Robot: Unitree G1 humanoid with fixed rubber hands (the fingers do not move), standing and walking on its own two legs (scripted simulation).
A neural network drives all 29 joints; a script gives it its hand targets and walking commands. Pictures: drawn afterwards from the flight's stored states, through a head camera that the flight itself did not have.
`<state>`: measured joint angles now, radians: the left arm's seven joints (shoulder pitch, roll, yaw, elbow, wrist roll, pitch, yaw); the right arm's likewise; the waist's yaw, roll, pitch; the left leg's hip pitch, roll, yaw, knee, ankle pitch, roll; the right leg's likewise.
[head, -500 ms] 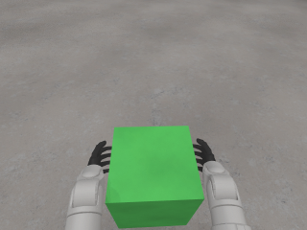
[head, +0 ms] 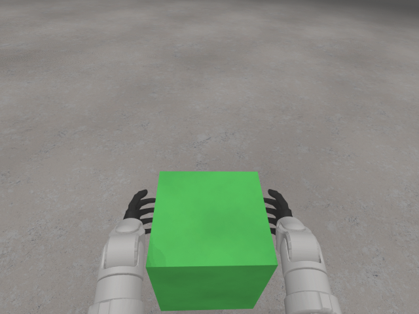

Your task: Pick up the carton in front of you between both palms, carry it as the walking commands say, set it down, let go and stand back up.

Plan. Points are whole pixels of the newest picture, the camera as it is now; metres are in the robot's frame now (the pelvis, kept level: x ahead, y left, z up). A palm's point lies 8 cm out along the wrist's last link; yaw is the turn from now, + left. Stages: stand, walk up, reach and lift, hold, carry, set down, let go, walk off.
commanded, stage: hold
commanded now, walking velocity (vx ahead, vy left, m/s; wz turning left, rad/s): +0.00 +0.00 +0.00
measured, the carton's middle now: (208, 242) +0.30 +0.00 -0.03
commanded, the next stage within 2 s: set down in 0.18 s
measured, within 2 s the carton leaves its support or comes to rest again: neither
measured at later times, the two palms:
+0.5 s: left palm (140, 219) +0.33 +0.15 +0.01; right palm (275, 215) +0.34 -0.15 +0.01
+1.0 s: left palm (147, 248) +0.37 +0.16 -0.19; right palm (252, 243) +0.38 -0.14 -0.18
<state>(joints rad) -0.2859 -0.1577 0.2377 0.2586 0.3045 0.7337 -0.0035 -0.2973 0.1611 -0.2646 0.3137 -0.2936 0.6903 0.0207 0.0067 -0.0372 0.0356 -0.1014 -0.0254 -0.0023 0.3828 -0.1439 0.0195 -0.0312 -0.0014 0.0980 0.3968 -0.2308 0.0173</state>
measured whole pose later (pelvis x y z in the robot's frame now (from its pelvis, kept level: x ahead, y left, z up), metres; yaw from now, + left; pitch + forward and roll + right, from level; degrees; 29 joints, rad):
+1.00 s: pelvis -0.03 -0.02 -0.11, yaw +0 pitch +35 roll -2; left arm -0.67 -0.10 0.44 0.51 0.26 0.22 -0.03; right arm -0.66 0.14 -0.42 0.53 -0.20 0.20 -0.05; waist 0.03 -0.04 -0.12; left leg -1.38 -0.04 -0.10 1.08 -0.31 -0.03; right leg -1.31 0.09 0.08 1.12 -0.42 0.03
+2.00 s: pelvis -0.08 -0.02 -0.35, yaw -2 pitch +47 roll -1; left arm -1.19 0.09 0.49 0.72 0.15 0.26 0.07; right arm -1.31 -0.13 -0.30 0.90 -0.10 0.23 -0.13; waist 0.09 -0.05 0.06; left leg -2.29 -0.09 -0.10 1.93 -0.46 -0.09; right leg -2.23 0.19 0.07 2.00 -0.60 0.07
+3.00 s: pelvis -0.08 -0.02 -0.40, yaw -2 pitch +39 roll +2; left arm -1.30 0.20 0.47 0.97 0.10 0.17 0.00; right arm -1.46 -0.22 -0.21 1.13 -0.07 0.15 -0.08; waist 0.11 -0.04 0.29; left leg -2.28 -0.04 -0.05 2.13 -0.53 -0.07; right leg -2.23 0.17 0.05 2.21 -0.65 0.04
